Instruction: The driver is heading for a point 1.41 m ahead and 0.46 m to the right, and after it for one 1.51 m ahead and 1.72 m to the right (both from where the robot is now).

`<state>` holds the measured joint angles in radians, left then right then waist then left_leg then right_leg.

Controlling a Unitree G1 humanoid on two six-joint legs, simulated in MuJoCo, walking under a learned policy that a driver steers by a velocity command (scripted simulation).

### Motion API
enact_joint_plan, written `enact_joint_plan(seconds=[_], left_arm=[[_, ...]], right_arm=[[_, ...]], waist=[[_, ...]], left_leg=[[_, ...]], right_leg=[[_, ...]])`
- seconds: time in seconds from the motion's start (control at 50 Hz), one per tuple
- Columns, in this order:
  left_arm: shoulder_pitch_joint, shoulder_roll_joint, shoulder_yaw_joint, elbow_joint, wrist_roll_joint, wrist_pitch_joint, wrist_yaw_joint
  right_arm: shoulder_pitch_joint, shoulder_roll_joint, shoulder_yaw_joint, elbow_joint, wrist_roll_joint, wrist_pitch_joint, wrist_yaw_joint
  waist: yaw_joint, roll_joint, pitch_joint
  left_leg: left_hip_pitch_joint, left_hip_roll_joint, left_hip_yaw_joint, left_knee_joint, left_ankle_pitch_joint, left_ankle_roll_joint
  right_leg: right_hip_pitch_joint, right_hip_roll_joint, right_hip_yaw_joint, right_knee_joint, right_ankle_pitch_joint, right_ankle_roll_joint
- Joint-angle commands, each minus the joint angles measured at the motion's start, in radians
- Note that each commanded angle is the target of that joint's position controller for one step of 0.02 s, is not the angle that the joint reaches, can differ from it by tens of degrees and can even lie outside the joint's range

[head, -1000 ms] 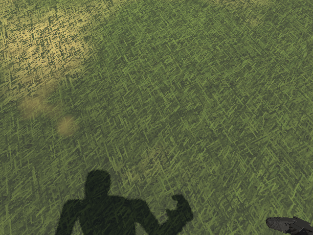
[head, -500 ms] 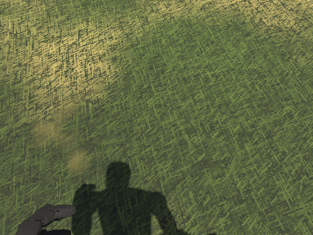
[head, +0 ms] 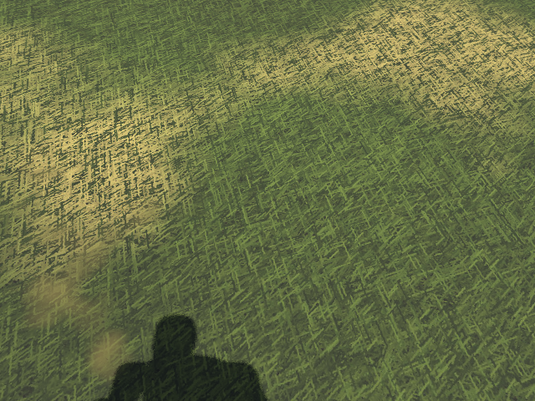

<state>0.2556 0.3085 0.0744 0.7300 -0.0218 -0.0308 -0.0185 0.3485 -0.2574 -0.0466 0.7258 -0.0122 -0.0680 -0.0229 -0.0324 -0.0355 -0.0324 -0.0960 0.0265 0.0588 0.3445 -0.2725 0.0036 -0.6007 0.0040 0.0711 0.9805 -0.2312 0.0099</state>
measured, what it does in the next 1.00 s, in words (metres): walks ahead, turning right: right foot, then left foot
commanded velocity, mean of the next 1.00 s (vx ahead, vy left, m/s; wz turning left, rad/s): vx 0.48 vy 0.00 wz -0.50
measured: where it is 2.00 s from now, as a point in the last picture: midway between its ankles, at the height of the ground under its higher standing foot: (414, 250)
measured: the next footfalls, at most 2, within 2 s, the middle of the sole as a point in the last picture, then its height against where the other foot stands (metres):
right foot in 0.24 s outside the picture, level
left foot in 0.74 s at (289, 377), level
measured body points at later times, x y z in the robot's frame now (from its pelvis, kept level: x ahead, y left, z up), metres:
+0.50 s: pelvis +0.24 -0.10 +0.00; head +0.27 -0.12 +0.45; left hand +0.41 +0.14 -0.10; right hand +0.32 -0.41 -0.09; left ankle +0.38 +0.05 -0.67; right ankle +0.22 -0.17 -0.75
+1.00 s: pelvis +0.52 -0.15 +0.00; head +0.54 -0.16 +0.45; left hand +0.80 -0.02 -0.10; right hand +0.41 -0.41 -0.11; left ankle +0.57 -0.06 -0.75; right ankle +0.50 -0.32 -0.68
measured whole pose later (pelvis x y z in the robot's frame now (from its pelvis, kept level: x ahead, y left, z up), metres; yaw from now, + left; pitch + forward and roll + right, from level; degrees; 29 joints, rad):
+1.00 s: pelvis +0.52 -0.15 +0.00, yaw -32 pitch +1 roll +1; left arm 0.19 0.30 0.06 0.68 -0.01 -0.03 -0.01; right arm 0.35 -0.26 -0.06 0.79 0.00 -0.10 0.02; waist -0.06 -0.05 0.02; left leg -0.15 -0.03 0.05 0.32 -0.19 0.04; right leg -0.61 -0.06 0.06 0.96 -0.24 0.00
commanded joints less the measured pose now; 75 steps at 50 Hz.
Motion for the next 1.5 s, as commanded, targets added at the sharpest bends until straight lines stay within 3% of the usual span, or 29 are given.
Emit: enact_joint_plan(seconds=[0.02,0.16,0.2,0.24,0.26,0.28,0.3,0.32,0.34,0.38,0.46,0.56,0.66,0.72,0.74,0.76,0.78,0.82,0.86,1.02,1.14,1.18,1.22,1.24,1.26,1.28,1.3,1.38,1.5], left_arm=[[-0.121,0.029,0.002,-0.104,0.001,-0.01,-0.013],[-0.25,0.021,-0.015,-0.18,-0.002,-0.005,-0.051],[-0.211,0.054,0.001,-0.185,0.002,-0.004,-0.054],[0.057,0.143,0.055,-0.115,-0.001,0.003,-0.038],[0.209,0.227,0.085,-0.088,-0.009,0.015,-0.015],[0.165,0.329,0.087,-0.108,-0.011,0.003,-0.013],[0.18,0.229,0.061,-0.123,-0.007,-0.011,-0.017],[0.147,0.184,0.046,-0.105,0.002,-0.024,-0.018],[0.088,0.164,0.038,-0.112,0.001,-0.029,-0.016],[-0.021,0.119,0.022,-0.141,0.022,-0.029,-0.01],[-0.029,0.124,0.024,-0.122,0.015,-0.04,0.008],[0.044,0.147,0.032,-0.076,0.0,-0.029,0.028],[0.104,0.144,0.035,-0.041,-0.01,-0.014,0.037],[0.085,0.12,0.031,-0.047,-0.002,-0.004,0.034],[0.08,0.065,0.01,-0.063,0.009,-0.007,0.028],[0.203,-0.002,-0.011,-0.084,-0.01,-0.015,0.029],[0.219,0.056,-0.01,-0.081,-0.019,-0.021,0.031],[0.07,0.13,0.011,-0.085,-0.009,-0.016,0.032],[0.008,0.1,0.012,-0.106,0.005,-0.018,0.024],[-0.118,0.008,-0.026,-0.122,0.015,-0.027,0.0],[-0.27,0.031,-0.024,-0.164,0.001,-0.04,-0.02],[-0.25,0.052,-0.014,-0.163,0.003,-0.044,-0.024],[-0.045,0.114,0.023,-0.099,0.013,-0.043,-0.014],[0.137,0.185,0.046,-0.065,0.021,-0.038,-0.002],[0.184,0.279,0.061,-0.05,0.022,-0.032,-0.001],[0.187,0.18,0.037,-0.051,0.01,-0.034,-0.003],[0.123,0.144,0.021,-0.054,0.01,-0.039,-0.004],[-0.025,0.065,0.001,-0.057,0.032,-0.055,-0.008],[-0.001,0.099,0.014,0.009,0.035,-0.082,0.007]], right_arm=[[-0.031,-0.143,-0.041,-0.049,-0.004,-0.02,-0.002],[0.012,-0.219,-0.071,0.008,0.032,-0.002,0.006],[-0.001,-0.245,-0.08,0.014,0.039,0.006,0.006],[0.004,-0.232,-0.073,0.011,0.039,0.015,0.0],[0.025,-0.18,-0.05,-0.011,0.01,0.006,-0.001],[0.104,-0.055,-0.007,-0.075,-0.011,-0.021,0.009],[-0.029,-0.164,-0.027,-0.076,0.032,-0.05,0.016],[-0.103,-0.196,-0.036,-0.103,0.059,-0.065,0.02],[-0.113,-0.183,-0.03,-0.099,0.041,-0.074,0.012],[-0.086,-0.184,-0.04,-0.085,0.007,-0.066,0.007],[-0.1,-0.143,-0.031,-0.087,-0.009,-0.031,0.01],[-0.311,-0.091,-0.007,-0.135,0.0,-0.044,0.024],[-0.365,-0.143,-0.025,-0.155,0.019,-0.061,0.045],[-0.218,-0.18,-0.051,-0.124,0.016,-0.07,0.038],[-0.085,-0.221,-0.065,-0.114,-0.001,-0.075,0.03],[0.037,-0.306,-0.088,-0.088,-0.02,-0.064,0.025],[0.062,-0.247,-0.077,-0.071,0.006,-0.056,0.036],[-0.031,-0.151,-0.047,-0.08,0.006,-0.042,0.033],[-0.085,-0.113,-0.031,-0.065,-0.005,-0.039,0.033],[-0.068,-0.178,-0.047,0.003,0.023,-0.041,0.033],[0.026,-0.215,-0.053,0.066,0.042,-0.014,0.032],[0.026,-0.229,-0.057,0.079,0.045,-0.001,0.028],[0.019,-0.21,-0.046,0.084,0.044,0.008,0.022],[0.015,-0.159,-0.022,0.059,0.02,0.005,0.019],[0.117,-0.047,0.014,0.028,0.014,-0.014,0.023],[0.061,-0.146,-0.009,0.042,0.034,-0.032,0.027],[-0.022,-0.192,-0.023,0.013,0.055,-0.043,0.032],[-0.045,-0.139,-0.02,0.022,0.032,-0.021,0.033],[-0.142,-0.095,-0.013,-0.005,0.033,0.011,0.033]], waist=[[-0.022,0.146,0.108],[-0.05,0.127,0.155],[-0.006,0.14,0.112],[0.14,0.109,-0.064],[0.197,-0.027,-0.165],[0.076,-0.271,-0.301],[0.165,-0.121,-0.324],[0.158,-0.098,-0.173],[0.117,-0.014,-0.099],[0.036,-0.015,-0.035],[0.01,-0.007,0.018],[0.088,-0.025,0.059],[0.093,-0.052,0.05],[0.008,-0.077,-0.01],[-0.055,-0.02,-0.139],[-0.037,0.245,-0.307],[-0.036,0.338,-0.307],[-0.049,0.136,-0.071],[-0.007,0.124,0.033],[-0.006,0.108,0.065],[-0.044,0.115,0.095],[-0.015,0.123,0.083],[0.096,0.1,-0.043],[0.17,0.006,-0.186],[0.112,-0.261,-0.294],[0.152,-0.165,-0.277],[0.139,-0.127,-0.141],[0.036,-0.062,-0.011],[0.043,-0.013,0.065]], left_leg=[[0.068,0.227,-0.11,-0.204,0.13,0.143],[0.074,0.268,0.034,-0.168,0.238,0.125],[0.111,0.274,0.075,-0.051,0.562,0.106],[0.014,0.211,0.152,0.325,0.829,0.054],[-0.249,0.17,0.151,0.651,0.473,0.001],[-0.602,-0.04,0.005,0.978,-0.324,-0.055],[-0.687,-0.015,-0.164,1.052,-0.283,-0.037],[-0.755,0.023,-0.147,1.031,-0.189,-0.013],[-0.715,0.067,-0.145,0.957,-0.106,0.0],[-0.583,0.109,-0.156,0.844,-0.018,-0.004],[-0.545,0.093,-0.122,0.691,0.068,-0.058],[-0.459,0.016,-0.103,0.3,0.366,-0.078],[-0.396,-0.011,-0.154,0.157,0.321,-0.044],[-0.172,-0.02,-0.121,0.096,0.221,0.019],[0.071,0.097,-0.217,0.123,0.19,0.079],[0.455,0.334,-0.62,0.078,-0.014,0.233],[0.471,0.401,-0.871,-0.023,-0.247,0.264],[0.226,0.311,-0.611,-0.059,-0.205,0.192],[0.038,0.236,-0.438,-0.109,-0.008,0.183],[-0.047,0.189,-0.187,-0.21,0.239,0.209],[0.034,0.227,-0.151,-0.174,0.26,0.175],[0.076,0.243,-0.148,-0.119,0.352,0.157],[0.027,0.172,-0.069,0.14,0.601,0.11],[-0.156,0.122,-0.022,0.437,0.405,0.066],[-0.538,-0.054,-0.023,0.784,-0.217,0.001],[-0.657,-0.021,-0.153,0.91,-0.301,0.006],[-0.717,0.026,-0.144,0.925,-0.216,0.021],[-0.556,0.118,-0.132,0.783,-0.003,0.002],[-0.597,0.092,-0.167,0.549,0.249,-0.021]], right_leg=[[-0.203,-0.063,-0.009,-0.034,0.125,0.034],[-0.048,-0.067,-0.106,-0.305,0.122,-0.036],[0.055,-0.019,-0.153,-0.333,0.042,-0.084],[0.463,0.084,-0.194,-0.39,0.078,-0.15],[0.768,-0.058,0.048,-0.405,0.067,-0.214],[0.99,-0.313,0.678,-0.591,-0.242,-0.407],[0.981,-0.331,0.751,-0.71,-0.315,-0.382],[0.878,-0.305,0.611,-0.711,-0.224,-0.338],[0.735,-0.262,0.497,-0.7,-0.107,-0.31],[0.518,-0.19,0.353,-0.726,0.071,-0.287],[0.362,-0.149,0.246,-0.778,0.23,-0.308],[0.309,-0.082,0.182,-0.756,0.169,-0.241],[0.438,-0.137,0.314,-0.642,0.12,-0.212],[0.45,-0.1,0.335,-0.487,0.237,-0.167],[0.365,-0.043,0.277,-0.259,0.185,-0.131],[0.026,0.107,0.128,0.102,-0.146,-0.05],[-0.139,0.066,0.121,0.275,-0.348,-0.032],[-0.17,-0.011,0.086,0.328,-0.19,-0.019],[-0.115,-0.061,0.073,0.229,-0.111,-0.022],[-0.024,-0.098,-0.018,-0.204,0.146,-0.007],[0.052,-0.061,-0.052,-0.412,0.195,-0.031],[0.114,-0.042,-0.07,-0.456,0.14,-0.06],[0.429,0.003,-0.11,-0.51,0.143,-0.108],[0.716,-0.159,0.072,-0.483,0.15,-0.169],[0.997,-0.382,0.541,-0.591,-0.05,-0.329],[0.966,-0.379,0.634,-0.671,-0.181,-0.327],[0.86,-0.345,0.496,-0.685,-0.135,-0.287],[0.531,-0.24,0.214,-0.784,0.159,-0.247],[0.476,-0.222,-0.018,-0.863,0.294,-0.22]])
Keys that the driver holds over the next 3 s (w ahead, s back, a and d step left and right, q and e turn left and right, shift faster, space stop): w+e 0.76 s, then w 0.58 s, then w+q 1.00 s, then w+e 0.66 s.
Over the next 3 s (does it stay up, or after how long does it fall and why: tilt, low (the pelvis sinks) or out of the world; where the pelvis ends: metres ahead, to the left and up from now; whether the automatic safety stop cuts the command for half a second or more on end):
stays up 1.50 -0.51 0.00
